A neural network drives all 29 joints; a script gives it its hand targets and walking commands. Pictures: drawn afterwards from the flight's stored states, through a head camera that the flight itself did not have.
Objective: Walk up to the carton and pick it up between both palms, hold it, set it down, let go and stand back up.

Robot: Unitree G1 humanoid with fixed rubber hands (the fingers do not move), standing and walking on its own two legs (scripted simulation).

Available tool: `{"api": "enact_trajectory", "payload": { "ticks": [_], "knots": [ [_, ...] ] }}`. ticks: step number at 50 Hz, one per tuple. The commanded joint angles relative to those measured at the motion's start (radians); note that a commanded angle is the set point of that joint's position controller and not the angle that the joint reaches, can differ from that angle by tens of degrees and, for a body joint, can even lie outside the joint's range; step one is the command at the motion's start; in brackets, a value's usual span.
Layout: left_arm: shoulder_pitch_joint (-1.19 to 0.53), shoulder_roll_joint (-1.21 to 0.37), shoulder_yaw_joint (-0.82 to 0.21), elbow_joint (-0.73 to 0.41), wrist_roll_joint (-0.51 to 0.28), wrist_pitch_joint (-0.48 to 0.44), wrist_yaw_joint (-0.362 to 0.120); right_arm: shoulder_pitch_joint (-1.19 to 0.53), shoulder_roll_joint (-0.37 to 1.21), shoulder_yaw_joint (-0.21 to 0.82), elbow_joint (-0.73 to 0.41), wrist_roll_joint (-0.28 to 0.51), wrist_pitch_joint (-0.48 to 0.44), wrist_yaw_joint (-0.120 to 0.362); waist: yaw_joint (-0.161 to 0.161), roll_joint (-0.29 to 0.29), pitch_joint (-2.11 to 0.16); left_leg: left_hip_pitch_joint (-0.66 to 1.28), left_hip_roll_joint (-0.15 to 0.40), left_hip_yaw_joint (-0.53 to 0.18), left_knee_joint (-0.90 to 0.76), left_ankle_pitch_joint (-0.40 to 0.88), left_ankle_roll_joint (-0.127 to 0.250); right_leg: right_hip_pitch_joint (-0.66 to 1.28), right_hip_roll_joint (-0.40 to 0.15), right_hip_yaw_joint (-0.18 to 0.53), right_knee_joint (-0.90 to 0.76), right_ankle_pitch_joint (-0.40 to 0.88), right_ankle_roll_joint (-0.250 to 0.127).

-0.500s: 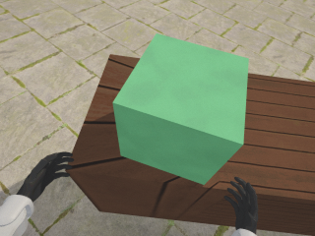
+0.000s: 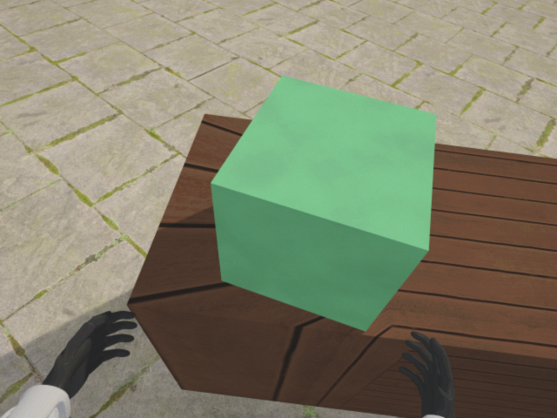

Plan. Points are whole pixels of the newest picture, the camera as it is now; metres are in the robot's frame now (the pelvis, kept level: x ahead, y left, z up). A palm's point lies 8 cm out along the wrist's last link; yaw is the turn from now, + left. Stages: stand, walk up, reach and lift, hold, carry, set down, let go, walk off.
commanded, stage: set down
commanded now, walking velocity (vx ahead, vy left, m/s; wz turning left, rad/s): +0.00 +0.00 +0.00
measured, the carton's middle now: (323, 201) +0.45 -0.06 +0.02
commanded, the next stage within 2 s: let go in 1.22 s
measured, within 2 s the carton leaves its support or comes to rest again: neither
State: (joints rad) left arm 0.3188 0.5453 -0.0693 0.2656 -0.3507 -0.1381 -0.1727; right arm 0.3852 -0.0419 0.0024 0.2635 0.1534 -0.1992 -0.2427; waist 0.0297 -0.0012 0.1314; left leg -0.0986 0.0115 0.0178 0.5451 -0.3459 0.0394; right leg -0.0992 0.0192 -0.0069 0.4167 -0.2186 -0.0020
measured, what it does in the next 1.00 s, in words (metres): stands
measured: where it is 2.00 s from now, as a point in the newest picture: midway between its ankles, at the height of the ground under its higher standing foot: outside the picture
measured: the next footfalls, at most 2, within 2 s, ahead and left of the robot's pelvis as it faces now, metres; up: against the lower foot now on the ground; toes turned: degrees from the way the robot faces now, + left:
none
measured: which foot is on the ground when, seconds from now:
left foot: down 0.00-1.00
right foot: down 0.00-1.00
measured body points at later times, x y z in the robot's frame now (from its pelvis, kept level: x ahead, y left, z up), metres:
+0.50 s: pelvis +0.00 -0.03 +0.01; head +0.01 -0.02 +0.46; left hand +0.17 +0.24 -0.06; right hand +0.16 -0.23 -0.06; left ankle -0.02 +0.08 -0.74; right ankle +0.01 -0.14 -0.74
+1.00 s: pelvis +0.00 -0.03 +0.01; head +0.01 -0.02 +0.46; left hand +0.16 +0.21 -0.08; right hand +0.16 -0.24 -0.08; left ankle -0.02 +0.08 -0.74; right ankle +0.01 -0.14 -0.74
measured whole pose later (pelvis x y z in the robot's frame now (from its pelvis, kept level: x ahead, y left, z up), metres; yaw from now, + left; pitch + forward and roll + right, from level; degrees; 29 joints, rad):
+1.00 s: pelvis +0.00 -0.03 +0.01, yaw +0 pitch -5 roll +0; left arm 0.21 0.26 -0.01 0.52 -0.06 0.08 -0.03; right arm 0.23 -0.12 -0.02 0.66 0.01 -0.18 -0.04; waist 0.02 -0.01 0.09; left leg -0.05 0.02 0.02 0.39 -0.26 -0.01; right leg -0.10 0.02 -0.01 0.38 -0.19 -0.02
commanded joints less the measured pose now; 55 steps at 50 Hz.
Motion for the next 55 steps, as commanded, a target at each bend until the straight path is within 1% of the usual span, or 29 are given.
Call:
{"api": "enact_trajectory", "payload": {
  "ticks": [1,2,6,8,10,15,17,19,20,23,25,28,30,32,33,34,35,38,39,40,41,42,44,46,48,49,51,52,55],
  "knots": [
    [-0.072,0.138,0.093,-0.091,0.026,-0.027,0.025,-0.067,-0.115,-0.049,-0.095,0.009,-0.008,0.042,-0.015,0.148,-0.107,-0.060,0.071,-0.066,-0.165,0.328,-0.079,0.119,-0.014,0.043,-0.047,0.085,-0.076],
    [-0.073,0.125,0.092,-0.068,0.035,-0.016,0.025,-0.076,-0.122,-0.051,-0.085,0.013,0.001,0.047,-0.019,0.132,-0.102,-0.041,0.063,-0.059,-0.163,0.363,-0.082,0.118,-0.017,0.047,-0.060,0.108,-0.077],
    [-0.108,0.087,0.096,-0.015,0.065,0.013,0.019,-0.103,-0.126,-0.045,-0.060,0.007,0.028,0.061,-0.017,0.082,-0.085,-0.021,0.043,-0.034,-0.180,0.356,-0.077,0.116,-0.026,0.050,-0.087,0.124,-0.065],
    [-0.116,0.068,0.102,-0.002,0.089,0.026,0.020,-0.104,-0.132,-0.042,-0.032,0.005,0.038,0.069,-0.013,0.096,-0.070,-0.014,0.040,-0.025,-0.189,0.356,-0.082,0.116,-0.025,0.048,-0.092,0.120,-0.066],
    [-0.122,0.058,0.109,-0.006,0.106,0.034,0.017,-0.095,-0.124,-0.043,-0.028,0.006,0.044,0.069,-0.016,0.095,-0.063,-0.002,0.032,-0.013,-0.189,0.373,-0.084,0.118,-0.028,0.047,-0.099,0.143,-0.064],
    [-0.126,0.046,0.126,0.015,0.129,0.033,0.017,-0.094,-0.103,-0.033,-0.031,-0.024,0.021,0.074,-0.011,0.071,-0.083,0.002,0.017,0.011,-0.184,0.340,-0.072,0.114,-0.035,0.043,-0.096,0.156,-0.047],
    [-0.132,0.036,0.128,0.033,0.139,0.034,0.019,-0.105,-0.106,-0.029,-0.017,-0.035,0.012,0.080,-0.005,0.073,-0.084,-0.008,0.016,0.016,-0.186,0.309,-0.068,0.105,-0.036,0.041,-0.096,0.130,-0.045],
    [-0.145,0.021,0.123,0.044,0.147,0.046,0.031,-0.123,-0.111,-0.036,0.006,-0.051,0.009,0.092,-0.002,0.074,-0.092,-0.025,0.019,0.020,-0.197,0.272,-0.066,0.103,-0.032,0.035,-0.092,0.091,-0.042],
    [-0.157,0.011,0.116,0.054,0.148,0.051,0.034,-0.136,-0.110,-0.044,0.012,-0.065,0.009,0.095,-0.013,0.063,-0.091,-0.036,0.018,0.024,-0.200,0.247,-0.060,0.105,-0.034,0.034,-0.092,0.082,-0.038],
    [-0.177,-0.004,0.111,0.057,0.164,0.066,0.055,-0.160,-0.117,-0.057,0.055,-0.089,0.005,0.113,-0.012,0.062,-0.096,-0.058,0.025,0.027,-0.214,0.227,-0.057,0.109,-0.028,0.028,-0.079,0.066,-0.037],
    [-0.172,-0.004,0.118,0.064,0.168,0.066,0.059,-0.154,-0.102,-0.043,0.049,-0.095,-0.007,0.116,-0.008,0.032,-0.125,-0.053,0.016,0.035,-0.204,0.246,-0.053,0.123,-0.037,0.034,-0.076,0.117,-0.026],
    [-0.154,-0.027,0.123,0.072,0.195,0.071,0.068,-0.143,-0.105,-0.034,0.110,-0.088,-0.022,0.124,-0.003,0.052,-0.132,-0.022,0.009,0.033,-0.193,0.309,-0.067,0.123,-0.033,0.029,-0.075,0.165,-0.023],
    [-0.165,-0.045,0.116,0.086,0.207,0.084,0.073,-0.153,-0.114,-0.037,0.142,-0.090,-0.027,0.133,-0.013,0.061,-0.125,-0.015,0.006,0.030,-0.195,0.319,-0.077,0.112,-0.032,0.025,-0.079,0.163,-0.021],
    [-0.165,-0.050,0.124,0.091,0.217,0.096,0.075,-0.156,-0.113,-0.036,0.144,-0.095,-0.033,0.136,-0.014,0.040,-0.127,-0.013,-0.002,0.040,-0.192,0.317,-0.071,0.111,-0.035,0.028,-0.084,0.169,-0.015],
    [-0.170,-0.063,0.120,0.098,0.228,0.105,0.080,-0.162,-0.121,-0.035,0.179,-0.099,-0.031,0.142,-0.014,0.049,-0.122,-0.013,0.000,0.032,-0.201,0.310,-0.078,0.105,-0.035,0.025,-0.083,0.164,-0.013],
    [-0.171,-0.060,0.121,0.099,0.223,0.109,0.080,-0.166,-0.118,-0.029,0.160,-0.099,-0.035,0.141,-0.016,0.023,-0.136,-0.017,-0.003,0.039,-0.200,0.300,-0.071,0.111,-0.038,0.029,-0.087,0.168,-0.008],
    [-0.172,-0.074,0.116,0.102,0.227,0.115,0.083,-0.169,-0.118,-0.024,0.172,-0.101,-0.036,0.145,-0.010,0.020,-0.132,-0.012,0.000,0.035,-0.203,0.301,-0.073,0.107,-0.033,0.023,-0.084,0.171,-0.008],
    [-0.181,-0.087,0.125,0.112,0.250,0.132,0.091,-0.174,-0.131,-0.030,0.198,-0.111,-0.037,0.153,-0.008,0.029,-0.127,-0.012,-0.004,0.042,-0.204,0.304,-0.077,0.093,-0.031,0.019,-0.087,0.168,-0.009],
    [-0.187,-0.101,0.121,0.112,0.262,0.141,0.099,-0.182,-0.137,-0.033,0.220,-0.111,-0.034,0.162,-0.009,0.052,-0.115,-0.014,-0.002,0.036,-0.207,0.307,-0.082,0.089,-0.026,0.012,-0.086,0.156,-0.010],
    [-0.183,-0.106,0.119,0.107,0.264,0.147,0.102,-0.177,-0.132,-0.032,0.217,-0.112,-0.033,0.164,-0.013,0.044,-0.114,-0.008,-0.003,0.040,-0.206,0.312,-0.083,0.090,-0.027,0.013,-0.090,0.159,-0.010],
    [-0.187,-0.125,0.114,0.110,0.279,0.161,0.113,-0.189,-0.151,-0.042,0.250,-0.115,-0.029,0.176,-0.012,0.068,-0.112,-0.010,0.002,0.034,-0.215,0.314,-0.091,0.086,-0.017,0.002,-0.088,0.142,-0.015],
    [-0.188,-0.140,0.111,0.112,0.288,0.172,0.122,-0.199,-0.161,-0.045,0.265,-0.121,-0.022,0.187,-0.013,0.074,-0.104,-0.021,0.006,0.036,-0.224,0.300,-0.090,0.087,-0.010,-0.003,-0.091,0.104,-0.021],
    [-0.200,-0.147,0.110,0.105,0.290,0.185,0.134,-0.214,-0.169,-0.059,0.256,-0.138,-0.020,0.198,-0.019,0.051,-0.124,-0.035,0.007,0.044,-0.226,0.274,-0.080,0.090,-0.008,-0.005,-0.090,0.091,-0.021],
    [-0.209,-0.134,0.116,0.095,0.276,0.177,0.138,-0.213,-0.149,-0.053,0.228,-0.145,-0.025,0.194,-0.019,0.010,-0.140,-0.040,-0.003,0.052,-0.212,0.271,-0.072,0.089,-0.024,0.009,-0.084,0.140,-0.010],
    [-0.206,-0.162,0.105,0.112,0.295,0.186,0.148,-0.223,-0.163,-0.047,0.267,-0.145,-0.025,0.207,-0.012,0.032,-0.145,-0.019,0.001,0.045,-0.213,0.287,-0.082,0.072,-0.012,0.000,-0.085,0.131,-0.018],
    [-0.207,-0.159,0.106,0.114,0.299,0.189,0.151,-0.223,-0.161,-0.051,0.273,-0.149,-0.022,0.210,-0.015,0.029,-0.137,-0.026,0.002,0.050,-0.213,0.279,-0.078,0.072,-0.012,0.001,-0.088,0.123,-0.021],
    [-0.209,-0.189,0.097,0.121,0.314,0.204,0.166,-0.236,-0.188,-0.068,0.313,-0.159,-0.019,0.225,-0.019,0.051,-0.128,-0.024,0.009,0.046,-0.221,0.289,-0.083,0.063,0.000,-0.011,-0.086,0.110,-0.030],
    [-0.207,-0.179,0.105,0.114,0.315,0.207,0.168,-0.234,-0.181,-0.063,0.302,-0.159,-0.020,0.226,-0.018,0.040,-0.141,-0.025,0.006,0.051,-0.216,0.292,-0.079,0.076,-0.004,-0.006,-0.086,0.123,-0.027],
    [-0.207,-0.217,0.100,0.119,0.333,0.219,0.193,-0.259,-0.213,-0.084,0.348,-0.178,-0.023,0.252,-0.023,0.037,-0.153,-0.016,0.007,0.054,-0.213,0.315,-0.076,0.060,0.005,-0.014,-0.083,0.122,-0.032]
  ]
}}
